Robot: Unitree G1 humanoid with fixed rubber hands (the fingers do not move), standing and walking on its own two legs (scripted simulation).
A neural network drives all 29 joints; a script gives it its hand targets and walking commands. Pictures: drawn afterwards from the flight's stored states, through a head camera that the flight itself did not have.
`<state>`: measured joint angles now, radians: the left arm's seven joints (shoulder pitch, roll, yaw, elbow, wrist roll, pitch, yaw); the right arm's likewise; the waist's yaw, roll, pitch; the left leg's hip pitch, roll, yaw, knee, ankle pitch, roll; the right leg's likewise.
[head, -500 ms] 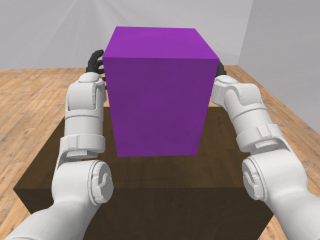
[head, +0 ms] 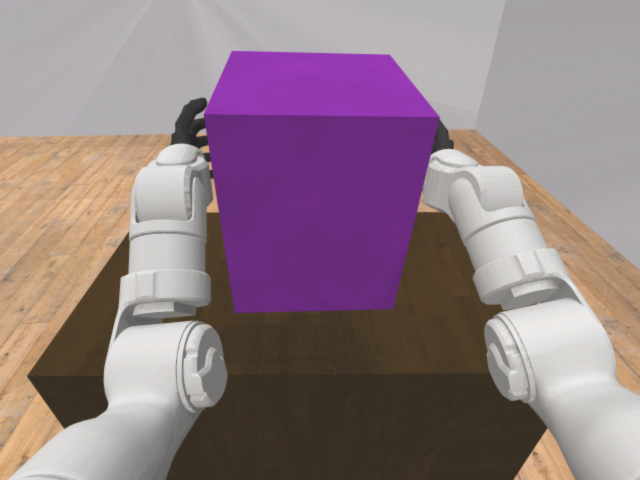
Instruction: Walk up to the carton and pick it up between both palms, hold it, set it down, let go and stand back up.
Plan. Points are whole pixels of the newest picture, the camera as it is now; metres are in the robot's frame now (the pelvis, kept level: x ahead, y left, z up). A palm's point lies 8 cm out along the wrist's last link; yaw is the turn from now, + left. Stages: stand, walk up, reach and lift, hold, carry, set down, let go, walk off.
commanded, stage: hold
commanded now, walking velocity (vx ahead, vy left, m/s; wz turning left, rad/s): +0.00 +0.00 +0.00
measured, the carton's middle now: (313, 181) +0.39 +0.00 +0.26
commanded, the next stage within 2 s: none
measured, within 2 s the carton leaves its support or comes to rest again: neither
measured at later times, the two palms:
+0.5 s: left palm (189, 161) +0.37 +0.14 +0.30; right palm (435, 168) +0.36 -0.15 +0.28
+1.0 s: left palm (190, 161) +0.38 +0.14 +0.30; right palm (436, 168) +0.36 -0.15 +0.28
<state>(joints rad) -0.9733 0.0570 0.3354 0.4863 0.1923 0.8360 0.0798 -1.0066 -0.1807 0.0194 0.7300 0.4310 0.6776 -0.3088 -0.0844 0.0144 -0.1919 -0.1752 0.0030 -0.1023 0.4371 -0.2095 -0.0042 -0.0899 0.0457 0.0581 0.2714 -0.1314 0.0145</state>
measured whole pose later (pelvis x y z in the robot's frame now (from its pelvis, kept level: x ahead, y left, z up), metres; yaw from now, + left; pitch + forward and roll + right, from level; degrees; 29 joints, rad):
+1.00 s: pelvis +0.00 +0.00 +0.00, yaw +0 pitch -3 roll -2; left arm -0.97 0.05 0.34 0.47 0.19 0.84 0.08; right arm -1.00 -0.18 0.03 0.72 0.44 0.68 -0.31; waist -0.08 0.01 -0.20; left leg -0.18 0.01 -0.10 0.44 -0.21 -0.01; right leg -0.09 0.05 0.06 0.27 -0.13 0.01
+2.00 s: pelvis +0.00 +0.00 +0.00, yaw +0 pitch -3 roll -2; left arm -0.97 0.06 0.33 0.49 0.19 0.83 0.08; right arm -1.00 -0.19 0.03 0.73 0.44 0.68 -0.31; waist -0.09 0.01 -0.20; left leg -0.18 0.01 -0.11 0.44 -0.22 -0.01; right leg -0.09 0.05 0.06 0.27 -0.13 0.01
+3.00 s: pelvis +0.00 +0.00 +0.00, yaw +0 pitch -2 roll -2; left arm -1.01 0.08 0.34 0.56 0.18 0.81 0.08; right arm -1.03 -0.17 0.00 0.77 0.41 0.68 -0.30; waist -0.09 0.01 -0.21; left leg -0.19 0.00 -0.11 0.43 -0.20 -0.01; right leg -0.10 0.05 0.06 0.27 -0.13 0.01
